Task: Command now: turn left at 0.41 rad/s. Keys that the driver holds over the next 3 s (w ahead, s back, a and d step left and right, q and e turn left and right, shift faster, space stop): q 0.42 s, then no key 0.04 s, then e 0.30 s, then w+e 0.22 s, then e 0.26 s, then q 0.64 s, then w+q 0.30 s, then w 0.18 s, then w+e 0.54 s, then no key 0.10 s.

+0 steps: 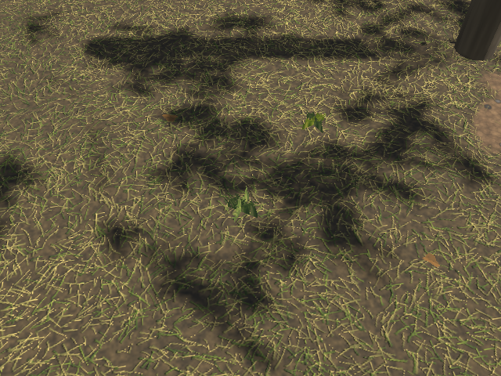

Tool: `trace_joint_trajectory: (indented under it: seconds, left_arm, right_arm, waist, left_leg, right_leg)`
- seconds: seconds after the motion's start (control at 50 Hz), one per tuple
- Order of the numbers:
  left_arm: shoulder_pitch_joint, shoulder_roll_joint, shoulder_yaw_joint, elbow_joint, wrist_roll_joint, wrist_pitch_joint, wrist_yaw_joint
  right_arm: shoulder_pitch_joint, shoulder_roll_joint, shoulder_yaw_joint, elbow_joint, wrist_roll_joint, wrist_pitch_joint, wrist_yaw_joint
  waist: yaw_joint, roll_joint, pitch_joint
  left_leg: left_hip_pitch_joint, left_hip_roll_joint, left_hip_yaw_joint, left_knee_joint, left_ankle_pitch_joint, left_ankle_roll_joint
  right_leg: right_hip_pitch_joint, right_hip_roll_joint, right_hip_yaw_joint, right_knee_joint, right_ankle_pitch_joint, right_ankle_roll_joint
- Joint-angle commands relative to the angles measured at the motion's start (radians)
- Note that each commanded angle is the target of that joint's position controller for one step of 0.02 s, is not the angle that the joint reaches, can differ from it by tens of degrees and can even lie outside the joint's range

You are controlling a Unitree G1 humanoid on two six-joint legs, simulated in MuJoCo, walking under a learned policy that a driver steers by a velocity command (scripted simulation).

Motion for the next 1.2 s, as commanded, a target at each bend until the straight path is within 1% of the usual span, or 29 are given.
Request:
trace_joint_trajectory:
  seconds: [0.02, 0.06, 0.1, 0.12, 0.14, 0.16, 0.18, 0.22, 0.24, 0.46, 0.58, 0.6, 0.62, 0.64, 0.66, 0.68, 0.74, 0.78, 0.82, 0.86, 0.88, 0.9, 0.92, 0.96, 1.06, 1.1, 1.14, 1.18, 1.2]
  left_arm:
    - [-0.004, 0.196, 0.063, -0.046, -0.008, 0.0, 0.005]
    - [-0.025, 0.209, 0.068, -0.04, -0.022, 0.002, 0.006]
    - [-0.001, 0.194, 0.068, -0.014, -0.039, 0.002, 0.005]
    - [0.029, 0.149, 0.058, -0.013, -0.013, -0.002, -0.001]
    - [-0.069, 0.107, 0.039, -0.084, 0.023, -0.009, 0.001]
    - [-0.122, 0.145, 0.051, -0.09, 0.009, -0.013, 0.006]
    - [-0.109, 0.169, 0.06, -0.078, -0.015, -0.01, 0.006]
    - [-0.064, 0.188, 0.072, -0.042, -0.009, -0.004, 0.017]
    - [-0.05, 0.185, 0.074, -0.036, -0.005, -0.005, 0.018]
    - [-0.048, 0.154, 0.06, -0.037, -0.019, -0.033, 0.002]
    - [0.015, 0.11, 0.033, -0.007, -0.019, -0.049, -0.029]
    - [0.021, 0.106, 0.027, -0.003, -0.012, -0.054, -0.035]
    - [0.013, 0.147, 0.031, -0.01, -0.001, -0.056, -0.033]
    - [-0.005, 0.231, 0.044, -0.029, 0.0, -0.055, -0.028]
    - [-0.033, 0.236, 0.046, -0.022, -0.007, -0.052, -0.031]
    - [-0.037, 0.217, 0.047, -0.032, -0.017, -0.052, -0.036]
    - [-0.012, 0.22, 0.045, -0.028, -0.026, -0.057, -0.035]
    - [0.013, 0.207, 0.043, -0.027, -0.031, -0.051, -0.024]
    - [0.021, 0.191, 0.04, -0.037, -0.038, -0.037, -0.014]
    - [-0.023, 0.17, 0.032, -0.077, -0.039, -0.039, -0.01]
    - [-0.07, 0.147, 0.026, -0.107, -0.045, -0.048, -0.011]
    - [-0.115, 0.141, 0.022, -0.143, -0.046, -0.059, -0.018]
    - [-0.106, 0.17, 0.032, -0.142, -0.045, -0.066, -0.022]
    - [-0.045, 0.161, 0.033, -0.118, -0.048, -0.069, -0.038]
    - [-0.111, 0.092, 0.002, -0.167, -0.034, -0.067, -0.086]
    - [-0.091, 0.116, 0.01, -0.174, -0.041, -0.059, -0.097]
    - [-0.007, 0.161, 0.035, -0.163, -0.037, -0.048, -0.097]
    - [0.19, 0.247, 0.082, -0.115, -0.031, -0.038, -0.073]
    - [0.237, 0.348, 0.096, -0.128, -0.032, -0.03, -0.044]
  right_arm:
    - [-0.044, -0.069, -0.01, -0.099, 0.001, -0.012, 0.015]
    - [-0.011, -0.073, -0.014, -0.1, 0.0, -0.01, 0.028]
    - [0.051, -0.094, -0.026, -0.085, -0.009, -0.011, 0.03]
    - [0.071, -0.188, -0.052, -0.093, -0.012, -0.014, 0.017]
    - [0.083, -0.29, -0.071, -0.117, -0.029, -0.026, 0.013]
    - [0.097, -0.247, -0.058, -0.13, -0.058, -0.05, 0.022]
    - [0.044, -0.219, -0.048, -0.133, -0.054, -0.067, 0.023]
    - [-0.057, -0.162, -0.033, -0.149, -0.011, -0.07, 0.009]
    - [-0.064, -0.15, -0.026, -0.154, -0.006, -0.066, 0.001]
    - [-0.044, -0.177, -0.035, -0.187, -0.018, -0.038, -0.015]
    - [-0.091, -0.065, 0.021, -0.158, -0.036, -0.038, 0.002]
    - [-0.07, -0.055, 0.027, -0.138, -0.036, -0.043, 0.005]
    - [-0.031, -0.055, 0.028, -0.124, -0.051, -0.055, 0.007]
    - [0.028, -0.079, 0.021, -0.118, -0.071, -0.066, 0.009]
    - [0.035, -0.079, 0.018, -0.115, -0.068, -0.07, 0.006]
    - [-0.022, -0.114, 0.01, -0.114, -0.062, -0.069, -0.002]
    - [-0.064, -0.104, -0.001, -0.135, -0.043, -0.049, -0.02]
    - [-0.044, -0.072, -0.001, -0.139, -0.043, -0.049, -0.018]
    - [-0.037, -0.049, -0.002, -0.145, -0.037, -0.062, -0.007]
    - [0.02, -0.079, -0.014, -0.137, -0.028, -0.084, 0.0]
    - [0.105, -0.129, -0.028, -0.118, -0.024, -0.098, 0.002]
    - [0.12, -0.184, -0.044, -0.103, -0.031, -0.112, 0.006]
    - [0.117, -0.154, -0.037, -0.107, -0.036, -0.125, -0.001]
    - [0.08, -0.114, -0.026, -0.116, -0.02, -0.132, -0.011]
    - [0.043, -0.159, -0.036, -0.11, -0.018, -0.105, -0.013]
    - [0.068, -0.196, -0.046, -0.101, -0.007, -0.09, -0.014]
    - [0.048, -0.203, -0.047, -0.106, 0.008, -0.089, -0.015]
    - [0.073, -0.138, -0.027, -0.11, -0.001, -0.107, -0.011]
    - [0.103, -0.024, 0.009, -0.15, -0.071, -0.112, -0.002]
  waist:
    - [0.037, -0.152, -0.109]
    - [0.01, -0.154, -0.114]
    - [-0.022, -0.111, -0.117]
    - [0.0, 0.098, -0.118]
    - [-0.023, 0.318, -0.098]
    - [-0.074, 0.175, -0.162]
    - [-0.038, 0.121, -0.126]
    - [0.007, 0.074, -0.083]
    - [0.017, 0.09, -0.089]
    - [-0.012, 0.136, -0.095]
    - [0.012, 0.119, -0.12]
    - [0.024, 0.098, -0.102]
    - [0.001, 0.053, -0.103]
    - [-0.061, -0.068, -0.102]
    - [-0.079, -0.149, -0.1]
    - [-0.035, -0.145, -0.073]
    - [-0.014, -0.18, -0.07]
    - [-0.014, -0.177, -0.113]
    - [-0.017, -0.133, -0.088]
    - [-0.046, -0.004, -0.006]
    - [-0.08, 0.092, 0.013]
    - [-0.08, 0.184, 0.065]
    - [-0.067, 0.112, 0.076]
    - [-0.038, 0.063, 0.042]
    - [-0.056, 0.086, 0.017]
    - [-0.051, 0.114, -0.029]
    - [0.007, 0.117, -0.084]
    - [0.105, 0.028, -0.184]
    - [0.066, -0.257, -0.238]
  left_leg:
    - [-0.032, 0.002, 0.035, -0.086, 0.017, 0.022]
    - [0.036, -0.011, 0.061, -0.205, 0.093, 0.057]
    - [0.188, -0.044, 0.057, -0.429, 0.313, 0.12]
    - [0.335, 0.097, -0.171, -0.501, 0.611, 0.188]
    - [0.396, 0.338, -0.521, -0.516, 0.921, 0.396]
    - [0.377, 0.357, -0.536, -0.542, 0.831, 0.479]
    - [0.348, 0.301, -0.444, -0.544, 0.743, 0.433]
    - [0.317, 0.209, -0.345, -0.539, 0.631, 0.335]
    - [0.289, 0.181, -0.321, -0.541, 0.651, 0.323]
    - [0.264, 0.127, -0.395, -0.522, 0.469, 0.324]
    - [0.183, 0.112, -0.342, -0.462, 0.559, 0.294]
    - [0.161, 0.088, -0.322, -0.467, 0.502, 0.259]
    - [0.138, 0.047, -0.294, -0.449, 0.404, 0.21]
    - [0.118, -0.032, -0.219, -0.391, 0.266, 0.165]
    - [0.159, -0.075, -0.151, -0.405, 0.201, 0.123]
    - [0.175, -0.083, -0.125, -0.38, 0.209, 0.101]
    - [0.166, -0.085, -0.095, -0.327, 0.249, 0.104]
    - [0.168, -0.098, -0.066, -0.32, 0.161, 0.105]
    - [0.158, -0.096, -0.059, -0.352, -0.009, 0.131]
    - [0.243, 0.007, -0.21, -0.49, -0.175, 0.209]
    - [0.351, 0.148, -0.42, -0.614, -0.268, 0.285]
    - [0.38, 0.322, -0.632, -0.698, -0.246, 0.373]
    - [0.383, 0.361, -0.645, -0.686, -0.147, 0.406]
    - [0.448, 0.302, -0.474, -0.675, -0.001, 0.35]
    - [0.308, 0.156, -0.047, -0.624, 0.616, 0.255]
    - [0.278, 0.161, 0.001, -0.565, 0.696, 0.233]
    - [0.263, 0.17, 0.036, -0.43, 0.811, 0.199]
    - [0.106, 0.093, 0.115, -0.092, 0.707, 0.112]
    - [-0.188, -0.007, 0.127, 0.266, -0.132, 0.041]
  right_leg:
    - [0.159, -0.302, 0.193, -0.095, 0.531, -0.22]
    - [0.142, -0.302, 0.166, -0.057, 0.507, -0.19]
    - [0.059, -0.245, 0.087, 0.058, 0.332, -0.091]
    - [-0.129, -0.151, -0.021, 0.28, 0.076, 0.012]
    - [-0.413, 0.024, -0.007, 0.513, -0.399, 0.097]
    - [-0.436, 0.026, 0.144, 0.684, -0.453, 0.094]
    - [-0.447, 0.004, 0.176, 0.725, -0.367, 0.08]
    - [-0.457, -0.019, 0.189, 0.676, -0.207, 0.084]
    - [-0.416, -0.009, 0.185, 0.68, -0.153, 0.094]
    - [-0.297, 0.028, 0.198, 0.333, -0.062, 0.136]
    - [-0.008, -0.009, 0.147, 0.039, 0.034, 0.095]
    - [0.063, -0.005, 0.15, -0.106, 0.184, 0.077]
    - [0.126, -0.051, 0.218, -0.106, 0.332, 0.054]
    - [0.134, -0.128, 0.307, -0.056, 0.53, -0.002]
    - [0.049, -0.144, 0.334, -0.054, 0.43, -0.075]
    - [0.001, -0.128, 0.357, -0.081, 0.314, -0.089]
    - [-0.014, -0.124, 0.418, -0.083, 0.289, -0.088]
    - [-0.001, -0.117, 0.447, -0.072, 0.192, -0.102]
    - [-0.067, -0.079, 0.456, -0.066, -0.168, -0.104]
    - [-0.286, 0.016, 0.358, 0.054, -0.37, -0.057]
    - [-0.447, 0.077, 0.26, 0.227, -0.312, -0.022]
    - [-0.588, 0.05, 0.217, 0.416, -0.286, -0.011]
    - [-0.641, 0.0, 0.261, 0.543, -0.272, -0.006]
    - [-0.672, -0.043, 0.261, 0.602, -0.173, 0.006]
    - [-0.403, -0.044, 0.086, 0.342, 0.014, 0.063]
    - [-0.269, -0.006, 0.042, 0.249, 0.064, 0.056]
    - [-0.131, 0.04, 0.02, 0.148, 0.112, 0.018]
    - [0.195, 0.071, 0.062, 0.03, 0.292, -0.052]
    - [0.409, -0.202, 0.439, 0.044, 0.668, -0.16]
